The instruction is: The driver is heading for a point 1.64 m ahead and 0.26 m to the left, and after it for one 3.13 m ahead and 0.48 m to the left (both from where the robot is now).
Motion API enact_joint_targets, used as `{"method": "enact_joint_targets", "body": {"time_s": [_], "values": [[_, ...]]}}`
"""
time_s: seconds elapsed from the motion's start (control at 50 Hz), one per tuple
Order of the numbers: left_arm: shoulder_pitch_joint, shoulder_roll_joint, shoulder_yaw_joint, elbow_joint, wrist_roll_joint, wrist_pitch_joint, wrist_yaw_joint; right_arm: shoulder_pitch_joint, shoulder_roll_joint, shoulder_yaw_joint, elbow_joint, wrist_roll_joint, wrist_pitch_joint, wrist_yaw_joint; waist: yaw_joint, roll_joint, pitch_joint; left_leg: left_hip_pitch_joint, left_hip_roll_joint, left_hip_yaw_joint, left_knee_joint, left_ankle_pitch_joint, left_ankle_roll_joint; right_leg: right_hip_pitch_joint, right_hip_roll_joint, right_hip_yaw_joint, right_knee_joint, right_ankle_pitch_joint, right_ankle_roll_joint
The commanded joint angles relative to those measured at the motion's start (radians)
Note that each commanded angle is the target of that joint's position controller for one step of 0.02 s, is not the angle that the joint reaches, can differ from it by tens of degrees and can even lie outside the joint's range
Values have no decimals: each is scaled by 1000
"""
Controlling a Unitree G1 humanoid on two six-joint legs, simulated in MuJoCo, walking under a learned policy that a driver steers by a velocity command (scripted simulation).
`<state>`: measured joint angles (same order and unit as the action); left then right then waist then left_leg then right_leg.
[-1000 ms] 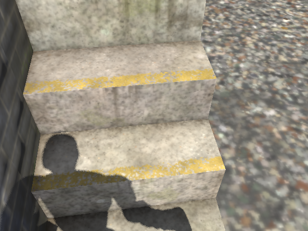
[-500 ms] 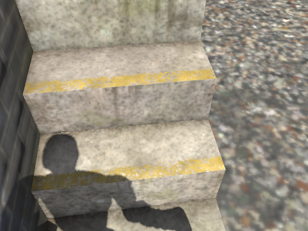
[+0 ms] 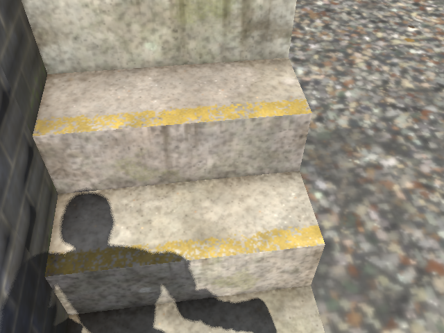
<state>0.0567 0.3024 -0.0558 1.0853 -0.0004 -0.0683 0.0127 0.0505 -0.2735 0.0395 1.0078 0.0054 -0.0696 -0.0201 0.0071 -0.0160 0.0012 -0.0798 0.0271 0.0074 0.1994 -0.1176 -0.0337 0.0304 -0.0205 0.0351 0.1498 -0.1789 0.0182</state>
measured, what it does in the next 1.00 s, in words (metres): stands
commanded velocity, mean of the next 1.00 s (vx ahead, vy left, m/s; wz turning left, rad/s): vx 0.50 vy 0.00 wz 0.00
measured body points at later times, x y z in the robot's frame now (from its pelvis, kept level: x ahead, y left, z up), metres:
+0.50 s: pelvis +0.00 +0.00 +0.00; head +0.01 +0.00 +0.45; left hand +0.12 +0.27 -0.13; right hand +0.15 -0.26 -0.12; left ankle -0.01 +0.14 -0.75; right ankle -0.06 -0.13 -0.75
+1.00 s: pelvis +0.00 +0.00 +0.00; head +0.01 +0.00 +0.45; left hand +0.12 +0.27 -0.13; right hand +0.15 -0.26 -0.12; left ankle -0.01 +0.14 -0.75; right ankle -0.06 -0.13 -0.75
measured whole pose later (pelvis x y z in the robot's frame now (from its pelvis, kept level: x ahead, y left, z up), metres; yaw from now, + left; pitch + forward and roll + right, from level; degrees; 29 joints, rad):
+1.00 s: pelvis +0.00 +0.00 +0.00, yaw +0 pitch +0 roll +0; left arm 0.06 0.30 -0.05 1.09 0.00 -0.07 0.01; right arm 0.05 -0.27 0.04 1.01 0.01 -0.07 -0.02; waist 0.01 -0.02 0.00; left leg -0.08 0.03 0.00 0.20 -0.12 -0.04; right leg 0.03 -0.02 0.04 0.15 -0.18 0.02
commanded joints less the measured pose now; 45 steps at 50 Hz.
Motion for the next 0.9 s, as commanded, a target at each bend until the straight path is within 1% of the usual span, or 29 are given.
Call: {"method": "enact_joint_targets", "body": {"time_s": [0.02,0.9], "values": [[-48,130,22,-44,-1,-10,3,-60,-125,-24,-54,1,-12,-3,0,13,-70,59,93,-69,6,218,-6,-24,-111,53,9,311,-30],[-47,129,24,-43,-1,-10,3,-58,-125,-25,-56,0,-12,-3,1,13,-70,60,92,-70,4,221,-8,-22,-112,51,7,310,-28]]}}
Next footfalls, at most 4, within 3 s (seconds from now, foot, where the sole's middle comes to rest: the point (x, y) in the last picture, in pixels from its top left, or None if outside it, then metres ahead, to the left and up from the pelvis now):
none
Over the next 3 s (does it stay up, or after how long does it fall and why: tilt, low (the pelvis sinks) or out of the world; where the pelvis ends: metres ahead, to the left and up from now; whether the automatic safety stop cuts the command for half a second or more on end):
stays up -0.01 -0.01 0.00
